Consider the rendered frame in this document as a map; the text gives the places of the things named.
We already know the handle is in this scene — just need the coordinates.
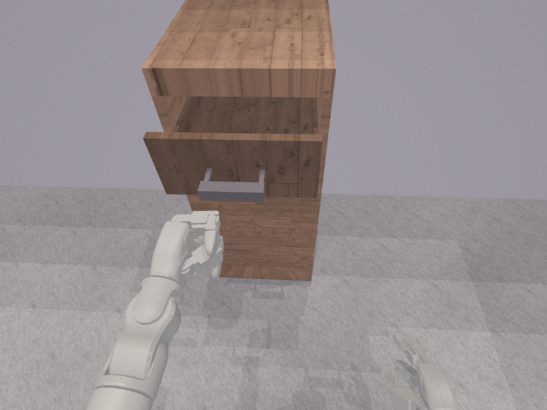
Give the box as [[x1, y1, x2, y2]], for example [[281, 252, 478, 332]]
[[197, 168, 265, 202]]

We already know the robot left hand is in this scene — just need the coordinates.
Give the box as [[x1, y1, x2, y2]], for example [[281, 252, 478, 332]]
[[150, 211, 224, 289]]

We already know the left robot forearm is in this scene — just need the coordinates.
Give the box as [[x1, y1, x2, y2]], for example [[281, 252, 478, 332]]
[[86, 276, 185, 410]]

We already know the cabinet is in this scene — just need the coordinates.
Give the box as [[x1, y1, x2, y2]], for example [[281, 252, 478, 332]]
[[142, 0, 336, 281]]

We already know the drawer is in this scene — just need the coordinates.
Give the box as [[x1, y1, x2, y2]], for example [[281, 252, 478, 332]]
[[143, 97, 322, 198]]

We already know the robot right hand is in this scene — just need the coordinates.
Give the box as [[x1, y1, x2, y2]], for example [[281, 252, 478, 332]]
[[390, 331, 459, 410]]

